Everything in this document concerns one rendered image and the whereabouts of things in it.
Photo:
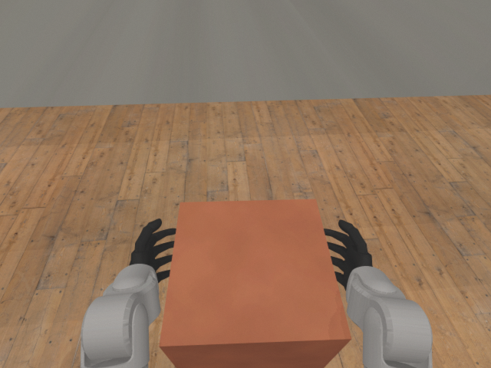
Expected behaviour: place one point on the robot left hand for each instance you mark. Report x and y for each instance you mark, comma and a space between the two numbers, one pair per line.
145, 251

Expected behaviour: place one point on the left robot forearm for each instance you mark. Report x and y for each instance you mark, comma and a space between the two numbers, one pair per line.
115, 328

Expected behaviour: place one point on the carton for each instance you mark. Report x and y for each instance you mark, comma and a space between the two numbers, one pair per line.
252, 285

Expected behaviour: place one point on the robot right hand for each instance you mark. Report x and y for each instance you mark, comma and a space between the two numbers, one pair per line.
355, 254

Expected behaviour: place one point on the right robot forearm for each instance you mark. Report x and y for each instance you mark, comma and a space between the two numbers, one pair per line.
396, 331

